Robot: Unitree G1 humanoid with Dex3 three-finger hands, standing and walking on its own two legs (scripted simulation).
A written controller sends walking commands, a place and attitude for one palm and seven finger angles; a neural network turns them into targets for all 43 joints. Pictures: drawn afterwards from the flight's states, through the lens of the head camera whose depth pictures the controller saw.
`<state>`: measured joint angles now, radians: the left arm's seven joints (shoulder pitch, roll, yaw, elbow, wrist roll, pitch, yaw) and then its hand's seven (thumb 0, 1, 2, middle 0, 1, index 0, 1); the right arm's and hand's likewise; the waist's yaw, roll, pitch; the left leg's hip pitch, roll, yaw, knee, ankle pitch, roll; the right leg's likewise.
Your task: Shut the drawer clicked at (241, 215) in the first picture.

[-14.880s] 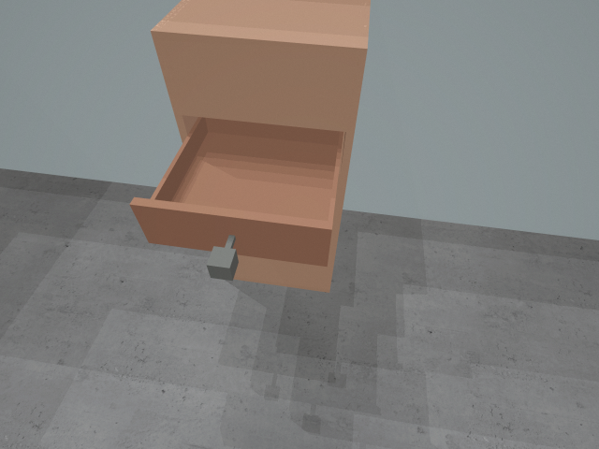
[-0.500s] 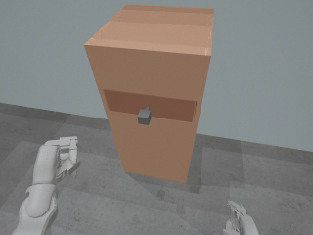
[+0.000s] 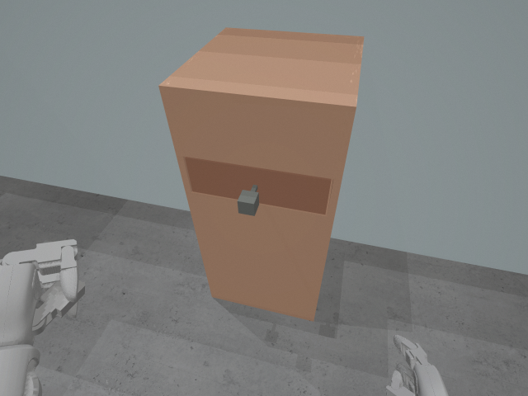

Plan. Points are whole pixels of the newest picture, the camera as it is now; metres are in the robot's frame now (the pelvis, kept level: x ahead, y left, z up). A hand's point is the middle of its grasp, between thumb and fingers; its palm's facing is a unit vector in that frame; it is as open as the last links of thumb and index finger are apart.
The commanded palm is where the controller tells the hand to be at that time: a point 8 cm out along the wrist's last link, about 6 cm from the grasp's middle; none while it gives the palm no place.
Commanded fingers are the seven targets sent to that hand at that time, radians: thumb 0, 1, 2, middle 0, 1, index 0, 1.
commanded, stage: step back with the hand held close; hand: left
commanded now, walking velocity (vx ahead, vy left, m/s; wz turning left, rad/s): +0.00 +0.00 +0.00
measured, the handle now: (250, 197) +0.60 +0.13 -0.09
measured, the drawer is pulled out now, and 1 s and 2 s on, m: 0.00 0.00 0.00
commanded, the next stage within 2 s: stop stepping back and stand still in 1.76 s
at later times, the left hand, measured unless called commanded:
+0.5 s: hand (54, 303) +0.16 +0.26 +0.16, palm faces +0.33 -0.79 -0.52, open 3.2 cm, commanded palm +0.10 +0.30 +0.18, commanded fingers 0.00 0.90 0.90 -1.40 -1.60 -1.40 -1.60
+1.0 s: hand (39, 326) +0.13 +0.25 +0.17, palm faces +0.40 -0.75 -0.52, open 3.2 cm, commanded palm +0.06 +0.29 +0.18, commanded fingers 0.00 0.90 0.90 -1.40 -1.60 -1.40 -1.60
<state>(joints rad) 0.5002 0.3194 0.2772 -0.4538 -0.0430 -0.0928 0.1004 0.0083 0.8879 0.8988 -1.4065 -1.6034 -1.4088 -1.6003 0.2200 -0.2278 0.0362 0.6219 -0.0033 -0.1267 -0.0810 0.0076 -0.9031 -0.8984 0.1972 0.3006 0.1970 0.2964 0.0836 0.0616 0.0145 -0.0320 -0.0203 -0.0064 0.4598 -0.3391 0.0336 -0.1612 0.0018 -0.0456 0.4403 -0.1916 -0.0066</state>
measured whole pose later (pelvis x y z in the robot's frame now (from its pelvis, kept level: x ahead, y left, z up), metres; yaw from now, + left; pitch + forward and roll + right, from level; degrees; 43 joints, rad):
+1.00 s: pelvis -0.07 +0.01 -0.02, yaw +0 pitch -1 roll +0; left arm 0.57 0.41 0.43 -0.58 0.03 -0.28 0.13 0.01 0.88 0.90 -1.41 -1.60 -1.41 -1.60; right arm 0.25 -0.22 -0.01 0.55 0.00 -0.07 -0.08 0.01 -0.90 -0.90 0.20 0.30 0.20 0.30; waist -0.01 -0.02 0.03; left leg -0.34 -0.06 0.01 0.67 -0.33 0.06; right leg -0.44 -0.01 0.03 0.62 -0.17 0.02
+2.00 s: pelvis -0.27 -0.01 +0.00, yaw -3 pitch +0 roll -1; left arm 0.71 0.45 0.38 -0.64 -0.03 -0.19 0.12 0.01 0.89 0.90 -1.40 -1.60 -1.41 -1.60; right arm 0.21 -0.19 0.01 0.56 -0.01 -0.10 -0.07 0.01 -0.90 -0.90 0.20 0.30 0.20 0.30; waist -0.01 -0.05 0.03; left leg -0.37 -0.02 0.03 0.45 -0.09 0.05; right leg -0.31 0.00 0.00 0.60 -0.44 0.01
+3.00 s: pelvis -0.45 +0.03 -0.01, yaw -2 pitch -1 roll +0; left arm 0.61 0.37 0.39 -0.60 -0.01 -0.21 0.14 0.01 0.88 0.90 -1.41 -1.60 -1.41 -1.60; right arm 0.26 -0.19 0.01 0.67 -0.02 -0.09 -0.09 0.01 -0.90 -0.90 0.20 0.30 0.20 0.30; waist 0.03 -0.04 -0.04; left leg -0.39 0.05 0.08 0.75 -0.38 0.02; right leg -0.34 -0.06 -0.08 0.61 -0.31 -0.02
